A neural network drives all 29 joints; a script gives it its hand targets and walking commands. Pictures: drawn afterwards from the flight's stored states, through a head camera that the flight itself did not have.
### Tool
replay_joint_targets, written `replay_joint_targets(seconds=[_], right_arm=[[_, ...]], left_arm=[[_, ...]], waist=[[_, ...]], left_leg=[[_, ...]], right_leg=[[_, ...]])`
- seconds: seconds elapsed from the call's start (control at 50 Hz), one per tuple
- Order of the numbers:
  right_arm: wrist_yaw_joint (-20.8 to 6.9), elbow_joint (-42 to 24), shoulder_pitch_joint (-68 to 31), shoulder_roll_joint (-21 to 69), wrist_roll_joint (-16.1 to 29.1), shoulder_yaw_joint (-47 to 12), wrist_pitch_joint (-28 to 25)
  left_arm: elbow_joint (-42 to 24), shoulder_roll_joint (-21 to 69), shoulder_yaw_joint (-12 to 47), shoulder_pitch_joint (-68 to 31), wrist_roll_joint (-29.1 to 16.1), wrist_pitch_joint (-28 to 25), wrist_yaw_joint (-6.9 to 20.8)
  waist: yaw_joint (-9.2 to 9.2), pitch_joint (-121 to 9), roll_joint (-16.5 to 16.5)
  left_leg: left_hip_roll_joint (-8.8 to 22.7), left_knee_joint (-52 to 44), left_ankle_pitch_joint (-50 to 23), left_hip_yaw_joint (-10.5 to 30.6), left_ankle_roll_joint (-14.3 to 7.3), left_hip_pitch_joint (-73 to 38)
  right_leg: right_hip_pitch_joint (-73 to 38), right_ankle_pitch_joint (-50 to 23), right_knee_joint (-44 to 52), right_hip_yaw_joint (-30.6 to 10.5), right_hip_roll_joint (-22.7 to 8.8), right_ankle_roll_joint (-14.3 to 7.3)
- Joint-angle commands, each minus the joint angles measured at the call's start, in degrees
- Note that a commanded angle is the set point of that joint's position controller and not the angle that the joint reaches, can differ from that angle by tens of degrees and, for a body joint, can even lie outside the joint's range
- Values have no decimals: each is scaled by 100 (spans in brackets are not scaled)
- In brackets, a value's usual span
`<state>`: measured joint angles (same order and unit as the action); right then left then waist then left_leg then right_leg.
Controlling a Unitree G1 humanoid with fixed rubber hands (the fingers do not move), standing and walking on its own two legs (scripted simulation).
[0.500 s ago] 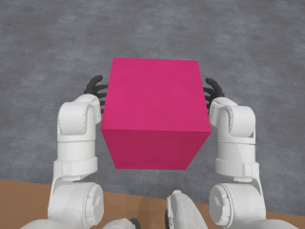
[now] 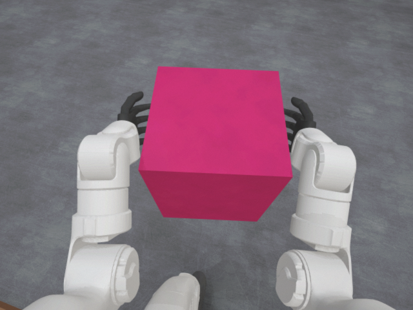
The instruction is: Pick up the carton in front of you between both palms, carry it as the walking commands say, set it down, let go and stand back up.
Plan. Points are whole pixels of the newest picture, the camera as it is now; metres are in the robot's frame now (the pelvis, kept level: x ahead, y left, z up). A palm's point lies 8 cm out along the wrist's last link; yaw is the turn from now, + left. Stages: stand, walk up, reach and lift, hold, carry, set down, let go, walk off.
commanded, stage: carry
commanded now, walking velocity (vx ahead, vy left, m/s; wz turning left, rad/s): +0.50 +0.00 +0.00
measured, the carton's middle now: (213, 153) +0.38 +0.05 +0.06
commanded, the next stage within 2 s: none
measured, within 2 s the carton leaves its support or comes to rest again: neither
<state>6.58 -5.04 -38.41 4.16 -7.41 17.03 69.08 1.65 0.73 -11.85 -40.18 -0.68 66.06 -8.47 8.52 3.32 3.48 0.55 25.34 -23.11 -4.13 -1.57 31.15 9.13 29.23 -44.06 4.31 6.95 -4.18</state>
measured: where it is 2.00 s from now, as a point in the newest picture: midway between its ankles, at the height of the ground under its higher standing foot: (225, 122)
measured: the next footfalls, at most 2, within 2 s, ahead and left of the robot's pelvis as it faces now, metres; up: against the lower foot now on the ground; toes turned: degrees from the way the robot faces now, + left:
left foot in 0.04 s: +0.20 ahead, +0.06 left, -0.12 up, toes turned +4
right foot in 0.42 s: +0.50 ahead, -0.08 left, -0.12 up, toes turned -4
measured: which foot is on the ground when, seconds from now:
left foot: up 0.00-0.02, down 0.04-0.44, up 0.46-0.86, down 0.88-1.00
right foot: down 0.00-0.02, up 0.04-0.40, down 0.42-0.90, up 0.92-1.00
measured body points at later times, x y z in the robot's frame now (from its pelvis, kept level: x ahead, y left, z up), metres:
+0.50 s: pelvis +0.36 -0.01 -0.09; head +0.47 -0.02 +0.35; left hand +0.74 +0.13 -0.04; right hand +0.74 -0.18 -0.05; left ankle +0.19 +0.07 -0.73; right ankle +0.46 -0.08 -0.81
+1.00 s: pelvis +0.68 +0.05 -0.07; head +0.65 +0.05 +0.37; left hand +0.96 +0.19 +0.00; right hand +0.96 -0.11 +0.00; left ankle +0.73 +0.12 -0.81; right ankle +0.56 -0.07 -0.73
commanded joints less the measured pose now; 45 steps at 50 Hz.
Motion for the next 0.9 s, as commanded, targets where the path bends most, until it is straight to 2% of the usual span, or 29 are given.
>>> replay_joint_targets(seconds=[0.0,0.02,0.04,0.06,0.08,0.1,0.12,0.14,0.16,0.2,0.28,0.32,0.34,0.36,0.38,0.4,0.42,0.44,0.46,0.48,0.5,0.56,0.64,0.7,0.76,0.82,0.84,0.86,0.88], right_arm=[[-1158,455,-3176,4615,1710,-3635,-44],[-1232,517,-3258,4532,1803,-3587,11],[-1285,831,-3252,4406,1921,-3493,115],[-1265,1218,-3452,4300,1955,-3476,156],[-1257,1383,-3370,4427,2126,-3497,204],[-1266,1270,-3599,4705,2378,-3608,182],[-1307,1034,-4070,5198,2721,-3751,182],[-1343,724,-4582,5613,2996,-3956,117],[-1377,430,-4984,5922,3249,-4073,72],[-1393,7,-5418,6406,3600,-4322,-22],[-1369,-279,-5108,6739,3754,-4670,-318],[-1375,-285,-4685,6783,3677,-4841,-470],[-1380,-277,-4479,6759,3619,-4906,-546],[-1385,-238,-4247,6723,3549,-4979,-618],[-1393,-198,-4022,6676,3481,-5043,-682],[-1406,-195,-3899,6596,3425,-5108,-742],[-1424,-227,-3858,6511,3337,-5183,-792],[-1420,-71,-3492,6519,3259,-5112,-755],[-1405,-64,-3255,6260,3165,-5065,-762],[-1385,-116,-3250,6258,3081,-5070,-790],[-1356,-160,-3097,6208,2992,-5025,-815],[-1230,-189,-2433,6024,2615,-4890,-866],[-1036,-326,-1564,5701,2018,-4752,-863],[-1009,-565,-1144,5601,1800,-4849,-752],[-1129,-792,-766,5595,1863,-5037,-563],[-1329,-929,-351,5560,2027,-5154,-353],[-1400,-909,-214,5606,2094,-5144,-279],[-1467,-944,-76,5570,2150,-5104,-211],[-1517,-917,31,5427,2146,-5018,-147]], left_arm=[[-159,6339,4235,-3993,-2570,61,1794],[49,6270,4106,-4039,-2438,102,1774],[393,5971,3892,-4007,-2297,199,1704],[507,5828,3691,-4112,-2206,348,1600],[558,5671,3491,-3964,-2090,452,1497],[416,5673,3412,-4088,-2034,508,1427],[300,5771,3331,-4234,-1971,513,1369],[116,5918,3275,-4347,-1921,479,1336],[-93,6034,3244,-4460,-1882,406,1304],[-316,6207,3125,-4362,-1756,271,1222],[-661,6244,3276,-3908,-1479,-23,1113],[-712,6239,3469,-3581,-1384,-177,1111],[-727,6215,3560,-3407,-1346,-250,1120],[-762,6160,3661,-3261,-1329,-317,1137],[-817,6146,3779,-3133,-1325,-378,1165],[-859,6110,3861,-2989,-1332,-437,1204],[-885,6085,3919,-2835,-1358,-484,1258],[-748,5833,3949,-2626,-1298,-548,1237],[-649,5959,4063,-2228,-1385,-556,1239],[-905,6023,4172,-2321,-1502,-588,1270],[-1192,6170,4328,-2535,-1659,-593,1317],[-1712,6347,4672,-2836,-2102,-543,1473],[-1784,6214,4766,-2420,-2315,-399,1730],[-1571,6063,4650,-1705,-2202,-263,1897],[-1455,5917,4520,-897,-1929,-123,1971],[-1536,5729,4424,-233,-1607,8,1959],[-1616,5643,4397,-112,-1522,62,1943],[-1710,5536,4384,-37,-1466,115,1933],[-1846,5521,4421,-35,-1452,205,1927]], waist=[[-1361,-2518,-76],[-1443,-2228,517],[-1262,-2225,531],[-1112,-2965,1352],[-1245,-3427,1229],[-1309,-3486,735],[-1139,-3433,-83],[-1178,-3233,-69],[-1165,-3049,-290],[-1193,-2963,-317],[-1338,-3394,41],[-1440,-3493,127],[-1418,-3538,209],[-1332,-3657,361],[-1146,-3839,408],[-847,-4009,265],[-779,-4273,-525],[-577,-5100,-2149],[-412,-5338,-1647],[-459,-4868,-1238],[-483,-4409,-681],[-574,-3915,-715],[-611,-3708,-1058],[-668,-3205,-1374],[-666,-2607,-1464],[-783,-2387,-1410],[-838,-2511,-1201],[-915,-2694,-902],[-950,-2984,392]], left_leg=[[264,-775,-852,51,-247,-3600],[595,-1091,-584,175,-446,-3843],[837,233,-1075,236,-318,-4318],[1672,1395,-2817,1521,-753,-5681],[2056,1137,-1416,2290,-1137,-5861],[2184,479,1209,2928,-1857,-5010],[2078,101,2420,3331,-1885,-4400],[2163,291,1653,3487,-2052,-4010],[1956,316,1370,3192,-1907,-3585],[1589,221,1405,2657,-1668,-3210],[1026,523,-605,1536,-1169,-3718],[687,731,-1245,965,-880,-3973],[556,890,-1667,727,-747,-3967],[578,1169,-2037,605,-577,-3963],[612,1636,-2040,395,-348,-3704],[574,2262,-1324,227,-181,-2998],[480,2949,2293,257,-21,-1743],[-320,4962,5578,419,432,452],[-207,5413,5515,627,339,880],[-39,5191,5220,672,311,1196],[77,4601,4959,619,306,1328],[76,3321,4594,425,292,992],[-67,2271,4220,-33,306,774],[-123,1410,3386,-276,311,535],[-183,355,2662,-546,282,95],[-207,-493,2123,-873,133,-1406],[-235,-441,2423,-971,79,-2318],[244,-204,2885,-469,16,-3309],[1760,-454,3478,1846,-460,-4088]], right_leg=[[935,-2044,-1574,-87,-709,-59],[1578,-69,-3074,85,-188,-5],[2568,745,-3852,38,-44,-81],[3621,509,-3952,-743,-327,-37],[4101,122,-4229,-779,-649,-7],[4364,-411,-4116,-800,-779,108],[4243,-527,-4042,-755,-858,190],[4295,-341,-3743,-751,-964,231],[4199,-365,-3479,-734,-1034,234],[4083,-667,-2840,-590,-1073,235],[3524,-1821,-1133,-225,-864,50],[2854,-2364,117,193,-533,-32],[2323,-2582,667,452,-304,-66],[1654,-2946,1133,564,-186,-113],[602,-3566,1815,574,-270,-182],[-725,-4167,2269,425,-578,-245],[-2245,-5976,1761,-814,-1876,-402],[-4531,-6764,1276,-3206,-3346,-1749],[-4649,-6214,1592,-3469,-3195,-1690],[-4371,-5984,1740,-2890,-2893,-1323],[-4042,-6106,1846,-2485,-2740,-958],[-3532,-6562,2030,-1822,-2349,-449],[-3221,-6841,2163,-1251,-2276,-391],[-2720,-6650,2359,-713,-2049,-254],[-2246,-6257,2518,-203,-1857,-177],[-1360,-5632,1946,223,-1795,38],[-787,-5177,1385,427,-1665,160],[53,-3939,647,483,-1528,308],[1235,-1922,-943,450,-1116,511]])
